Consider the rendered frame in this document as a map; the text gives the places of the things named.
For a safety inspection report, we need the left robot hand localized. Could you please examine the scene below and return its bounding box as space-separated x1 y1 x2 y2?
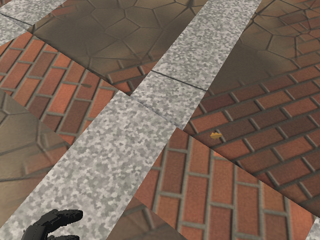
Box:
21 209 83 240

